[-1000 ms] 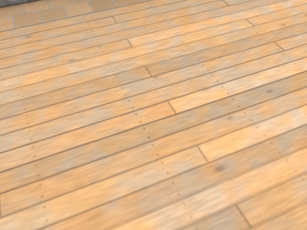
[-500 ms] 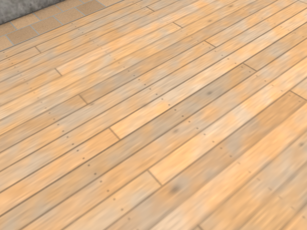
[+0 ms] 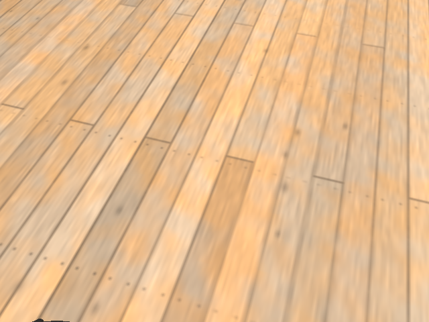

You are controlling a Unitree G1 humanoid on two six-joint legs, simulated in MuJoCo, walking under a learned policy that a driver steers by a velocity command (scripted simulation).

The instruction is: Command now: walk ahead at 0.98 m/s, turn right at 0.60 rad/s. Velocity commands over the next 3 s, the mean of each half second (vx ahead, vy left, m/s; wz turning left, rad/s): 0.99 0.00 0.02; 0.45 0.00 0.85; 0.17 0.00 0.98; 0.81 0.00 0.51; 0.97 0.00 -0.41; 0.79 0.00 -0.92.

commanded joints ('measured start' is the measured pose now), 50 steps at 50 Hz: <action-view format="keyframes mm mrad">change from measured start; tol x64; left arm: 1 -29 -34 -35 -90 -2 -5 -15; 50 -77 14 -57 -102 -11 30 105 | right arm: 1 -69 -25 19 -44 1 -41 14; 50 -45 -161 -49 -152 37 139 -28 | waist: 1 92 107 120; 50 -10 125 -92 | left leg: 1 -81 257 -165 -312 168 119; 10 147 281 26 230 1321 113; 13 -575 7 -257 1136 -159 111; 32 182 -105 -36 283 437 203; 34 386 135 -364 318 1314 317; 50 -13 3 -645 53 645 146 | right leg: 1 -86 -40 94 -132 137 5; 10 609 151 -149 -655 -15 -108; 13 1240 -396 746 -853 -281 -161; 31 640 -135 -282 -613 1235 138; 34 99 133 -202 481 -434 171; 50 64 25 84 -316 18 182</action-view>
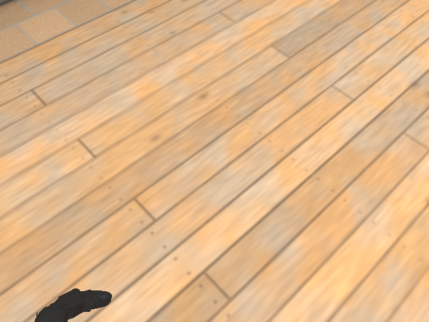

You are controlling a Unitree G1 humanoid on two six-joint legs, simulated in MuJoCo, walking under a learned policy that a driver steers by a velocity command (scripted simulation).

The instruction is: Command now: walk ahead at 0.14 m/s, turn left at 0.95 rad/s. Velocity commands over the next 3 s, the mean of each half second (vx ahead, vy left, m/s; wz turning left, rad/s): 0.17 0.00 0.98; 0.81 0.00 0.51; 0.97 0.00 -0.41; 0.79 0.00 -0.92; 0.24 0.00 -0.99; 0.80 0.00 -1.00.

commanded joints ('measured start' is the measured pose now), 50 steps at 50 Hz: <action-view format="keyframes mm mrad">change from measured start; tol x32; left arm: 1 -14 107 24 -71 -9 -6 4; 50 8 95 55 -34 -6 -43 -102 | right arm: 1 42 -162 -49 -76 -7 9 -8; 30 -281 -74 11 -257 -30 22 131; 50 122 -86 34 -27 -8 -125 34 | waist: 1 9 101 -178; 34 115 -123 -36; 39 -97 493 -126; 50 50 52 54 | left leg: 1 180 250 -307 -34 493 0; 8 77 201 -421 74 352 -54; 11 -255 14 6 577 -558 -165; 28 -440 321 199 553 -97 -150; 37 268 191 343 30 -185 -31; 39 558 533 -387 -246 -636 61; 50 240 377 45 -422 137 50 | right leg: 1 35 67 -21 -74 5 -7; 8 414 119 10 -550 27 -61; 10 789 -302 360 -631 374 -190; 16 539 -147 17 -644 364 -238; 21 610 -208 50 -832 -428 -204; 32 494 -285 -216 -880 -412 -163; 36 373 -261 -317 -768 -415 -179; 40 -366 5 -169 287 -285 -119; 50 -148 -38 -212 -70 185 -76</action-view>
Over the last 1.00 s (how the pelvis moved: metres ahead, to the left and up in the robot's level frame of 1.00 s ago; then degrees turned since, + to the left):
0.79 -0.03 0.00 31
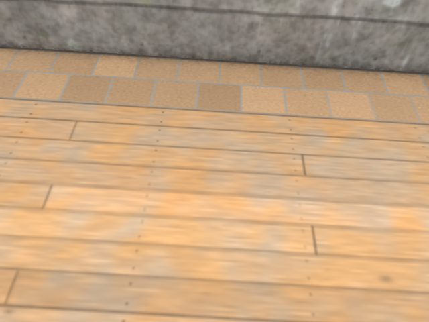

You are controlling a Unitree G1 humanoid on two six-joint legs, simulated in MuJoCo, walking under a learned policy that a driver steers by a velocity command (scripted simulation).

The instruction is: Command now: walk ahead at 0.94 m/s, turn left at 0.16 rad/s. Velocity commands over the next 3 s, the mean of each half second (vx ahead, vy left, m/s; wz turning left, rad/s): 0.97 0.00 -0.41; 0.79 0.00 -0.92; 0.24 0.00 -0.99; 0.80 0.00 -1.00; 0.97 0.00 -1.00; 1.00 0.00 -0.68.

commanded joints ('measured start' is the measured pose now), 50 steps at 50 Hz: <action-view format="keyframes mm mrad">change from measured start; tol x32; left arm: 1 -192 51 5 -111 -10 -17 -6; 7 -177 72 -2 -85 -23 -18 10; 11 443 260 83 112 -8 -9 59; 43 -111 26 16 -131 -3 19 -3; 50 288 151 75 4 17 10 20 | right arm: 1 -35 -140 -36 -36 8 -42 -5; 26 -567 -93 36 -252 -18 -17 13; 32 6 -349 -73 -137 -87 -39 -56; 50 -250 -217 -76 -60 29 -23 -34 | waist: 1 13 82 179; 9 205 201 -91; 12 156 -253 -267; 22 34 46 193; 32 -77 369 -394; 42 79 177 95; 50 264 63 -123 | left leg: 1 -85 222 -140 -209 392 94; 9 140 298 68 340 1542 -18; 10 -27 267 99 686 1421 -26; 12 -768 -40 -51 1358 -92 -74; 26 -383 139 -16 335 481 -139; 30 -47 88 -18 251 192 -105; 33 391 598 -920 0 -558 51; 41 -109 381 -5 20 761 -37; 46 -246 277 236 74 869 -75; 50 -331 294 199 777 716 -108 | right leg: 1 -64 26 -41 -167 114 -9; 10 788 229 -83 -404 -113 -204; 12 1181 -154 888 -648 -514 -448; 21 238 86 408 -925 -197 -323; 26 410 92 391 -862 143 -219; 30 574 120 373 -341 486 -140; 32 102 263 210 296 -437 -105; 34 -77 130 128 420 -255 -122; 42 0 52 29 92 -84 -58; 50 812 221 -31 -407 162 -195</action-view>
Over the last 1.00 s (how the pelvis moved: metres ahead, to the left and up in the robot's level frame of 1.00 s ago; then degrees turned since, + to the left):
0.23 0.14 0.00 44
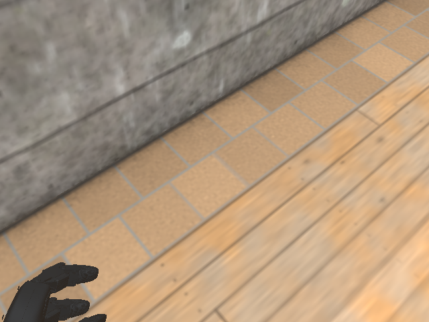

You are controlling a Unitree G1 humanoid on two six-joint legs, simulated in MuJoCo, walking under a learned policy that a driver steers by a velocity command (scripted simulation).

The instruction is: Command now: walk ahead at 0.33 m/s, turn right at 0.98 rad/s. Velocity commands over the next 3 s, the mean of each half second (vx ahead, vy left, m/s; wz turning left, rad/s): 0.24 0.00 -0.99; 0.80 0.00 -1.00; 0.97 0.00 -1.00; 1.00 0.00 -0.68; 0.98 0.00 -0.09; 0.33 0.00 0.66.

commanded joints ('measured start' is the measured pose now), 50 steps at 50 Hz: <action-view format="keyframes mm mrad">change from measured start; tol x32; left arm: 1 425 190 86 103 -22 18 60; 46 -189 15 -9 -137 -10 31 -46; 50 217 78 26 -24 -22 19 -5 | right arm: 1 -126 -102 -33 -125 -10 7 8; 50 41 -250 -49 -41 -44 20 -14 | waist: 1 221 -109 -182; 3 158 -59 -537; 7 51 117 -161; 50 202 213 -173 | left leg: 1 -541 -43 -41 767 -89 5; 3 -779 -75 -337 1098 -145 -38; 19 -483 -103 -420 159 132 -4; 23 -1 -87 -417 -247 92 32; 25 66 344 -982 -485 -354 152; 42 49 225 -201 -528 114 118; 50 -7 260 18 100 1567 110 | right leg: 1 744 -81 221 -64 486 -93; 2 929 -336 613 8 1145 -268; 5 658 -287 721 -277 302 -300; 11 329 -122 537 -237 511 -160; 23 -50 56 707 -181 -763 35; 30 -240 -8 229 623 -241 140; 41 -430 -121 145 510 -125 110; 46 -344 -120 -15 286 -266 12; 50 359 91 -96 160 -409 -98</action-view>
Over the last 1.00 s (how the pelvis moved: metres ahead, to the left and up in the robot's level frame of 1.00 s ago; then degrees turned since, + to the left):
0.87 -0.12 -0.02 -42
